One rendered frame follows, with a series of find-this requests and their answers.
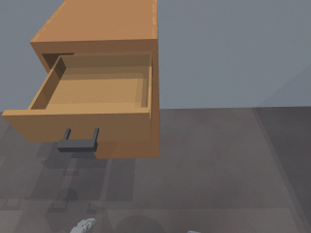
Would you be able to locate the drawer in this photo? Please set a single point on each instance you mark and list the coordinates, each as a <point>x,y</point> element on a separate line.
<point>112,92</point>

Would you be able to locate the handle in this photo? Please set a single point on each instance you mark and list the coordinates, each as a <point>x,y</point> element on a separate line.
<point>78,145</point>

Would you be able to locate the robot left hand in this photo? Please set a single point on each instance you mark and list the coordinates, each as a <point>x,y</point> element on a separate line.
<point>83,226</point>

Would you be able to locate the cabinet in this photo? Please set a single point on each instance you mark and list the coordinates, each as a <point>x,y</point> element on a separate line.
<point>83,27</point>

